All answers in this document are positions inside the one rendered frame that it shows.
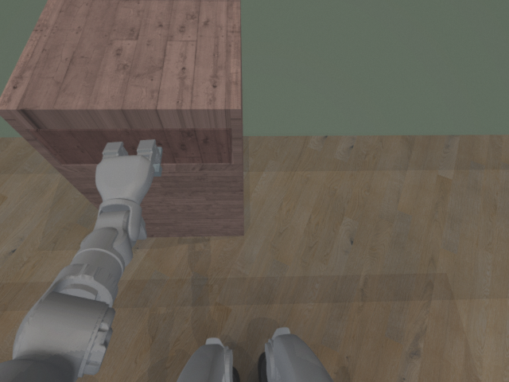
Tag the handle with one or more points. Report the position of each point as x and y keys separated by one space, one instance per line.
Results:
x=157 y=167

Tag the drawer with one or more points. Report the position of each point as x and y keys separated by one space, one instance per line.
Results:
x=180 y=145

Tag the right robot shin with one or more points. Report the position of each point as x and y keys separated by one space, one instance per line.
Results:
x=279 y=331

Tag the cabinet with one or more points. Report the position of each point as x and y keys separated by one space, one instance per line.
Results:
x=140 y=64

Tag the left robot hand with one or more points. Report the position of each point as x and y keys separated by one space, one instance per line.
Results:
x=120 y=175

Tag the robot left upper arm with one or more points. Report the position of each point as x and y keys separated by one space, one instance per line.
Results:
x=67 y=338

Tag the left robot forearm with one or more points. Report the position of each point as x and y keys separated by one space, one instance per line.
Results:
x=97 y=267

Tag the left robot thigh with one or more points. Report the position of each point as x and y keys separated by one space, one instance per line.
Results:
x=210 y=363

